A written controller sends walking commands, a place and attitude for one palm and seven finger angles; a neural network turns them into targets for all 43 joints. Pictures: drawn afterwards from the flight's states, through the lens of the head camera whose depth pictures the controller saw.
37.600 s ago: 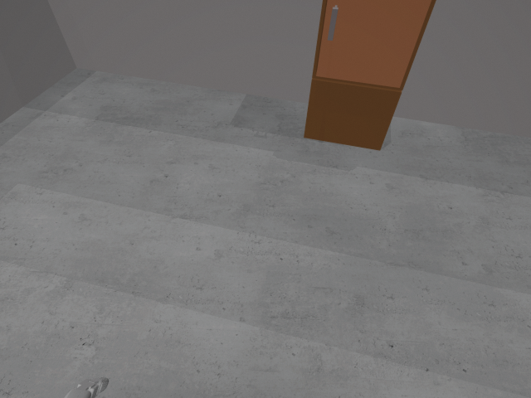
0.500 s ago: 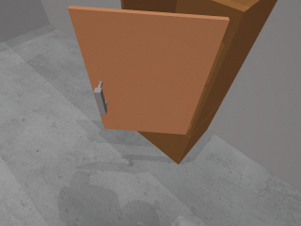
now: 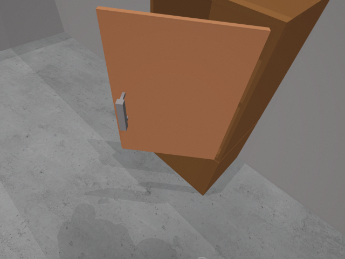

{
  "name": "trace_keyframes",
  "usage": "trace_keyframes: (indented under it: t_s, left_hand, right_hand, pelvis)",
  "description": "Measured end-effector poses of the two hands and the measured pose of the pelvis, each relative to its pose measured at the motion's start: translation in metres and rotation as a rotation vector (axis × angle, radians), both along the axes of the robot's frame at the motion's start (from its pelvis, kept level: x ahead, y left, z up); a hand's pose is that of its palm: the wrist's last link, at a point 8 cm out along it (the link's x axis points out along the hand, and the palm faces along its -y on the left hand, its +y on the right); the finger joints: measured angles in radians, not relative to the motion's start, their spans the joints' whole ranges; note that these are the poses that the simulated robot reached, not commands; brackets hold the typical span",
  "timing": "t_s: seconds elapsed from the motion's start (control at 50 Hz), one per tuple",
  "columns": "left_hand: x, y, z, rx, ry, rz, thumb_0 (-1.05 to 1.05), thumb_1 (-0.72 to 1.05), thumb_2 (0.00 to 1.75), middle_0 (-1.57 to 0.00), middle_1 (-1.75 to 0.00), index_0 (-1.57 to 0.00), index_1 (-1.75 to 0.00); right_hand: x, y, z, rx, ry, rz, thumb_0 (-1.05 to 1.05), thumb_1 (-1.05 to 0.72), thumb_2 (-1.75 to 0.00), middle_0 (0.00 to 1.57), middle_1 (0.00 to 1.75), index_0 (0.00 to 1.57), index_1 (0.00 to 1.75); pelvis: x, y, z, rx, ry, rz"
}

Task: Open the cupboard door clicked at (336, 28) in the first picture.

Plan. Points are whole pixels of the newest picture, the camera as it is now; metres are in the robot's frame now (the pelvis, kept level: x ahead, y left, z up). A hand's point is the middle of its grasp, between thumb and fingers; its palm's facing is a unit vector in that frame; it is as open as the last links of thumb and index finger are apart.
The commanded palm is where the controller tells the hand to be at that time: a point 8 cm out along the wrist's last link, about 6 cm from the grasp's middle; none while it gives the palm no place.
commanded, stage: come to a stop and stand still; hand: left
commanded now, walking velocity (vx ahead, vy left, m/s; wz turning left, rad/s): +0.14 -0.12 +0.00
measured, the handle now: (123, 111) +0.57 +0.20 -0.06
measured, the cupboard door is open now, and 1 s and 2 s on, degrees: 38 38 38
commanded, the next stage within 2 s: look again from close up in 0.28 s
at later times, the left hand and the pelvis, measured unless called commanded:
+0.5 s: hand out of the picture +0.01 +0.14 -0.17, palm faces +0.04 -0.98 -0.20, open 7.3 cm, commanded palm none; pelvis +0.00 -0.03 +0.01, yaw +1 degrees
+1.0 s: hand out of the picture -0.02 +0.21 -0.16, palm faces +0.04 -0.98 -0.21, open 7.4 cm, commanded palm none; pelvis -0.04 +0.02 +0.01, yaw +0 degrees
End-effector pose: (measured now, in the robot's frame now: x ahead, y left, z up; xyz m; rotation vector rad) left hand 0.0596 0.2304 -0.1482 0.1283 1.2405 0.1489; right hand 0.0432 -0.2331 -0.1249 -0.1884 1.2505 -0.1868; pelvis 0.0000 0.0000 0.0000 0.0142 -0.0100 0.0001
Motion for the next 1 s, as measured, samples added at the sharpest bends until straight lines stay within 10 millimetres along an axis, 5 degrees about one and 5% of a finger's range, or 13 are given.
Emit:
trace_keyframes:
  t_s: [0.16, 0.32, 0.54, 0.76, 1.0]
  left_hand:
    - [-0.047, 0.010, 0.013, -0.002, 0.096, 0.034, 0.01, 0.91, 0.89, -0.20, -0.30, -0.19, -0.29]
    - [-0.061, -0.017, 0.018, 0.021, 0.155, 0.002, 0.01, 0.91, 0.89, -0.19, -0.30, -0.19, -0.29]
    - [-0.059, -0.037, 0.010, 0.012, 0.077, 0.025, 0.02, 0.93, 0.89, -0.20, -0.30, -0.20, -0.29]
    - [-0.063, -0.012, 0.014, 0.014, 0.032, 0.011, 0.01, 0.91, 0.89, -0.20, -0.30, -0.20, -0.29]
    - [-0.086, 0.028, 0.018, 0.035, 0.050, 0.005, 0.01, 0.91, 0.89, -0.20, -0.30, -0.20, -0.29]
  right_hand:
    - [-0.032, 0.018, 0.006, 0.027, 0.079, 0.008, 0.01, -0.93, -0.90, 0.20, 0.30, 0.20, 0.30]
    - [-0.061, 0.008, -0.013, 0.089, 0.158, -0.036, 0.01, -0.91, -0.90, 0.20, 0.30, 0.20, 0.30]
    - [-0.038, -0.021, -0.009, 0.034, 0.086, -0.030, 0.01, -0.91, -0.90, 0.20, 0.30, 0.20, 0.30]
    - [-0.005, -0.010, 0.006, 0.015, -0.054, 0.016, 0.01, -0.91, -0.90, 0.20, 0.30, 0.20, 0.30]
    - [-0.040, 0.016, 0.008, 0.014, -0.002, 0.027, 0.01, -0.91, -0.90, 0.20, 0.30, 0.20, 0.30]
  pelvis:
    - [0.002, 0.004, 0.014, -0.011, 0.006, 0.007]
    - [-0.002, -0.013, 0.010, -0.003, 0.006, -0.001]
    - [0.000, -0.027, 0.006, -0.027, -0.007, 0.020]
    - [-0.016, -0.009, 0.011, -0.027, -0.033, 0.006]
    - [-0.036, 0.019, 0.015, -0.029, -0.037, 0.005]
